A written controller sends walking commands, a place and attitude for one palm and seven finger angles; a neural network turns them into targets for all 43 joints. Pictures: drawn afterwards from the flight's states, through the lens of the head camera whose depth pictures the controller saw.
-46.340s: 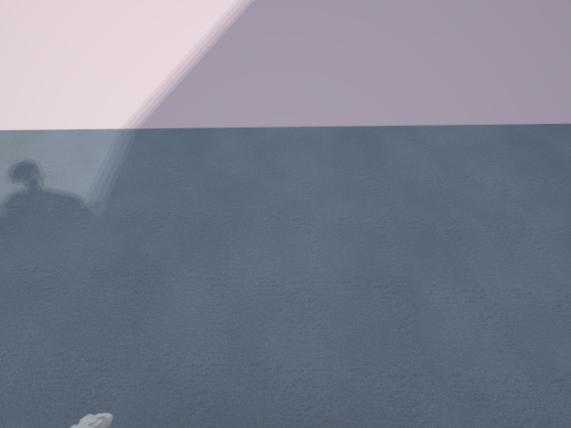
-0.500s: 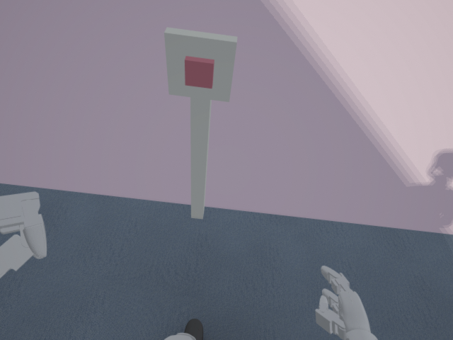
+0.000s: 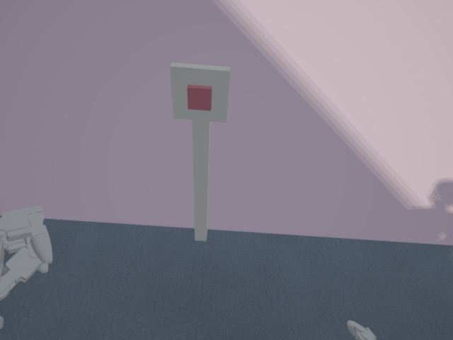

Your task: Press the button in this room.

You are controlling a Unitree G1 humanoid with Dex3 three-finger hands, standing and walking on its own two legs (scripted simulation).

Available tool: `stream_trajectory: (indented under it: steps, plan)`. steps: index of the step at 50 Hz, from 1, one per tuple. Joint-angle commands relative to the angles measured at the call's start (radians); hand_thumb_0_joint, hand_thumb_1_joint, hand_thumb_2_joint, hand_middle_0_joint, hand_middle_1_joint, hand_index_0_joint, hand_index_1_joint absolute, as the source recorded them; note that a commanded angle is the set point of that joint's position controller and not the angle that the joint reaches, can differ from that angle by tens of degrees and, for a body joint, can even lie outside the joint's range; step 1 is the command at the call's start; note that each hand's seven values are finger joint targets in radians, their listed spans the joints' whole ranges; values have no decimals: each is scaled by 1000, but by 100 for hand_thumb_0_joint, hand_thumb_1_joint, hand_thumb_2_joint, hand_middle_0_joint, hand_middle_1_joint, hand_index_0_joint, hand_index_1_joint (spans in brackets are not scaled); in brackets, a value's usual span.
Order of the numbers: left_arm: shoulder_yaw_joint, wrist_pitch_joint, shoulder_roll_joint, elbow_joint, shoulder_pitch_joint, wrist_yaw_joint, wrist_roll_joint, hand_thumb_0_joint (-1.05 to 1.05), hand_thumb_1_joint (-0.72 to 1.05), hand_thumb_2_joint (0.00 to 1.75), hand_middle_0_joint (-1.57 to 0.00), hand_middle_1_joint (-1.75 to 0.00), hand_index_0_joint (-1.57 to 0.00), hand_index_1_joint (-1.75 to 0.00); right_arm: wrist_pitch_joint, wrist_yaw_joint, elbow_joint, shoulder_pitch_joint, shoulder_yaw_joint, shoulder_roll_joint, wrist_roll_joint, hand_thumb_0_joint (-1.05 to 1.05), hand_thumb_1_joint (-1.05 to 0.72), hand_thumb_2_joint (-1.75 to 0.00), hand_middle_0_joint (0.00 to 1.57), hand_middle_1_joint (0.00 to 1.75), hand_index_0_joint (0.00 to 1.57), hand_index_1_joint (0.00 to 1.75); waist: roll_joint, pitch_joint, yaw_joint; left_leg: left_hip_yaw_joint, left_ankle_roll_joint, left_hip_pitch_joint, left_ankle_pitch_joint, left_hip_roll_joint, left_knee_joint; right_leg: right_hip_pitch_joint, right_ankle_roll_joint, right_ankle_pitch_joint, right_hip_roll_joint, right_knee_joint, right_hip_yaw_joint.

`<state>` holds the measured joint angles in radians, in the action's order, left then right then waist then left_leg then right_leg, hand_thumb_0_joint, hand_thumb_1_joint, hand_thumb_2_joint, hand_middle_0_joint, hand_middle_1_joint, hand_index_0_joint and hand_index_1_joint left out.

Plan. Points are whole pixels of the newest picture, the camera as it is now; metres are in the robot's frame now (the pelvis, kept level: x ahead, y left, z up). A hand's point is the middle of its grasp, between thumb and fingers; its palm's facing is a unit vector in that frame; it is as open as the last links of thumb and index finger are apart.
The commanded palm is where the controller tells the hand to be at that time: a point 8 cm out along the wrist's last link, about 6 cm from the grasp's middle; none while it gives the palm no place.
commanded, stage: stop stepping back and stand still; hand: left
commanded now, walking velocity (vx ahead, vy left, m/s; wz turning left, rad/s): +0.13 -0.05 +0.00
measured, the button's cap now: (199, 97) +0.77 +0.13 +0.07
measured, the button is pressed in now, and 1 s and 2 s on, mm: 0 0 0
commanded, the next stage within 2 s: let the arm hang, fingers relaxed in 0.64 s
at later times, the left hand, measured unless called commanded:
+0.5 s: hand (46, 238) +0.20 +0.26 +0.16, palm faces +0.41 -0.79 -0.46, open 3.1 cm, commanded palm +0.14 +0.29 +0.18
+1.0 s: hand out of the picture +0.07 +0.21 -0.15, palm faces +0.03 -0.97 -0.25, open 3.2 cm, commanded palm none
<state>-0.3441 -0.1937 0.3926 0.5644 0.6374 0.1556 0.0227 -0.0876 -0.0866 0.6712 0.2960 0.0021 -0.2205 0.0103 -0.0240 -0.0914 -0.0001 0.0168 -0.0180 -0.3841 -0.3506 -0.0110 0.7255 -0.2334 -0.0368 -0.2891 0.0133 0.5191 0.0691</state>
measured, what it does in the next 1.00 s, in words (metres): steps on the spot: left foot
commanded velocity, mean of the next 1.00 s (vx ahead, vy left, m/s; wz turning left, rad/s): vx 0.01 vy -0.01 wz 0.00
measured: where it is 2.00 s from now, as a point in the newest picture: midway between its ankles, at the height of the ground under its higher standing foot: outside the picture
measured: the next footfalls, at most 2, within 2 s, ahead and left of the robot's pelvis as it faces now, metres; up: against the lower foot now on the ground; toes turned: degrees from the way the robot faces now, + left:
left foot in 0.04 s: +0.06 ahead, +0.12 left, +0.00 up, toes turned +2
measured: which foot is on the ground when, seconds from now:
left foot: up 0.00-0.02, down 0.04-1.00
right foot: down 0.00-1.00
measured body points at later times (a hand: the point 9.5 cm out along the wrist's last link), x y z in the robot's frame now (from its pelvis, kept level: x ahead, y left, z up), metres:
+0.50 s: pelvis +0.02 +0.01 +0.00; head +0.03 +0.01 +0.45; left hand +0.17 +0.30 +0.18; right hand +0.19 -0.22 -0.08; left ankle +0.02 +0.12 -0.73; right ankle +0.00 -0.09 -0.73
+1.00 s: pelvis -0.01 +0.01 +0.00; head +0.00 +0.01 +0.45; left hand +0.07 +0.26 -0.13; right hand +0.11 -0.25 -0.13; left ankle +0.02 +0.12 -0.73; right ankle +0.00 -0.09 -0.73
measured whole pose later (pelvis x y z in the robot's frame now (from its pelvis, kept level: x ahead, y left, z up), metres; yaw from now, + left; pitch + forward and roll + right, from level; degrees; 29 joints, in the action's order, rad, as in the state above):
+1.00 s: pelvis -0.01 +0.01 +0.00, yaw +3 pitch -1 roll +0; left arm -0.01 0.06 0.23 -0.79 0.25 0.01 -0.02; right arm 0.01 0.00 0.87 0.18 0.01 -0.26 0.02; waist 0.00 0.03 -0.02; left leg 0.00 -0.02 -0.30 -0.25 0.03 0.56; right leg -0.26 -0.03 -0.30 0.00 0.57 0.07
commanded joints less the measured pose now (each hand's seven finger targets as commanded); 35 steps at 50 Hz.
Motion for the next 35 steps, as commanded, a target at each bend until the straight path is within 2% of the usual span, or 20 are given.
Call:
stream_trajectory:
  steps: [1,2,3,4,5,6,8,9,10,11,12,13,14,16,18,19,21,23,28,35]
  plan:
    - [-78,-66,124,199,-174,26,-7,0,90,90,-130,-150,-130,-150,-84,-28,-188,-160,-36,-130,5,0,-90,-90,20,30,20,30,223,153,-19,-178,-69,133,-127,-115,-387,-214,-17,-260,-84,8,-104]
    - [-92,-77,140,253,-172,28,-10,0,90,90,-130,-150,-130,-150,-92,-22,-201,-152,-34,-132,1,0,-90,-90,20,30,20,30,301,124,-17,-341,-112,134,-116,-212,-448,-207,21,-154,-13,152,-32]
    - [-126,-86,174,245,-154,22,-7,0,90,90,-130,-150,-130,-150,-96,-16,-181,-143,-30,-111,5,0,-90,-90,20,30,20,30,317,92,-21,-460,-134,75,-307,-269,-550,-186,37,-205,0,269,-30]
    - [-123,-83,159,257,-150,20,-14,0,90,90,-130,-150,-130,-150,-102,-11,-190,-154,-26,-87,8,0,-90,-90,20,30,20,30,288,119,-25,-498,-151,21,-332,-274,-590,-178,33,-204,-5,340,-61]
    - [-118,-81,154,264,-134,19,-15,0,90,90,-130,-150,-130,-150,-110,-3,-194,-160,-28,-87,8,0,-90,-90,20,30,20,30,230,132,-19,-457,-154,2,-273,-268,-570,-156,32,-181,-18,319,-76]
    - [-117,-76,148,247,-93,19,-14,0,90,90,-130,-150,-130,-150,-113,5,-191,-160,-26,-88,4,0,-90,-90,20,30,20,30,185,124,-9,-374,-139,-15,-194,-247,-532,-96,33,-164,-25,231,-70]
    - [-129,-68,148,229,-27,20,-11,0,90,90,-130,-150,-130,-150,-109,11,-196,-163,-26,-99,-1,0,-90,-90,20,30,20,30,156,78,4,-206,-76,-63,-121,-170,-440,79,33,-70,-10,0,-24]
    - [-123,-67,137,212,-9,17,-10,0,90,90,-130,-150,-130,-150,-100,14,-197,-161,-24,-96,1,0,-90,-90,20,30,20,30,123,77,-2,-148,-48,-96,-81,-120,-380,131,22,-39,-27,-87,-54]
    - [-125,-68,137,187,-8,13,-6,0,90,90,-130,-150,-130,-150,-92,16,-200,-157,-30,-95,1,0,-90,-90,20,30,20,30,63,84,-11,-100,-22,-96,-45,-71,-298,108,-8,-42,-73,-150,-141]
    - [-140,-70,149,176,-31,11,2,0,90,90,-130,-150,-130,-150,-87,18,-200,-156,-33,-95,5,0,-90,-90,20,30,20,30,-4,74,-16,-62,-4,-59,-14,-30,-198,40,-42,-99,-148,-212,-268]
    - [-137,-66,145,169,-35,12,10,0,90,90,-130,-150,-130,-150,-81,21,-188,-141,-41,-93,-2,0,-90,-90,20,30,20,30,-83,57,-16,-43,7,-22,-2,-4,-82,-23,-75,-197,-217,-276,-375]
    - [-133,-58,140,158,-32,17,15,0,90,90,-130,-150,-130,-150,-72,21,-184,-142,-49,-99,-11,0,-90,-90,20,30,20,30,-104,66,-15,-40,12,-26,23,-2,17,-38,-109,-172,-269,-307,-432]
    - [-116,-59,122,151,-38,19,15,0,90,90,-130,-150,-130,-150,-66,23,-184,-142,-41,-90,-11,0,-90,-90,20,30,20,30,-95,70,-21,-47,12,-33,44,-11,30,-10,-127,-53,-283,-282,-402]
    - [-118,-67,128,153,-49,20,12,0,90,90,-130,-150,-130,-150,-65,17,-180,-148,-30,-83,-9,0,-90,-90,20,30,20,30,-60,52,-21,-45,3,41,66,-26,-133,27,-93,137,-240,-193,-263]
    - [-118,-70,134,160,-40,20,14,0,90,90,-130,-150,-130,-150,-70,4,-188,-171,-30,-95,-9,0,-90,-90,20,30,20,30,19,34,-10,-65,-9,180,265,-49,-296,3,-13,178,-134,-114,-143]
    - [-105,-74,128,176,-44,15,12,0,90,90,-130,-150,-130,-150,-72,1,-199,-180,-34,-104,-9,0,-90,-90,20,30,20,30,65,37,-1,-102,-22,205,356,-85,-311,-5,16,194,-88,-88,-121]
    - [-111,-79,142,198,-58,11,3,0,90,90,-130,-150,-130,-150,-69,1,-198,-168,-26,-96,-9,0,-90,-90,20,30,20,30,112,-13,-4,-140,-27,221,594,-107,-304,57,37,336,-52,-12,-66]
    - [-113,-82,150,218,-57,7,3,0,90,90,-130,-150,-130,-150,-72,3,-207,-174,-29,-97,-11,0,-90,-90,20,30,20,30,129,-30,3,-133,-19,225,625,-108,-306,77,40,325,-46,-15,-59]
    - [-125,-80,139,198,33,6,16,0,90,90,-130,-150,-130,-150,-61,14,-224,-170,-41,-102,-16,0,-90,-90,20,30,20,30,85,-52,0,-83,0,186,531,-70,-275,136,24,415,-76,-80,-100]
    - [-125,-75,129,165,39,5,28,0,90,90,-130,-150,-130,-150,-41,7,-237,-183,-40,-99,-18,0,-90,-90,20,30,20,30,64,-22,-4,-81,2,168,426,-60,-299,113,24,355,-80,-126,-115]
